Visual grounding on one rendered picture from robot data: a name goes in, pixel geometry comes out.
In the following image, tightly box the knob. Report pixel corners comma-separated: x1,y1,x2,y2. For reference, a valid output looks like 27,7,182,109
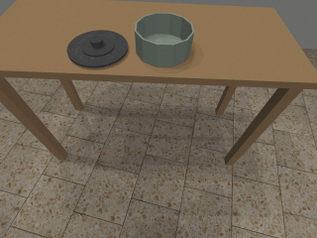
89,36,104,48

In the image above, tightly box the table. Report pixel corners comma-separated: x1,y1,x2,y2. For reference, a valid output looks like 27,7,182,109
0,0,317,166

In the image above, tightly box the lid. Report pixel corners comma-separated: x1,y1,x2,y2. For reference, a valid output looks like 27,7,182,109
66,30,129,68

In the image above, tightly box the pot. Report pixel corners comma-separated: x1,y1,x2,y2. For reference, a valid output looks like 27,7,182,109
135,12,194,67

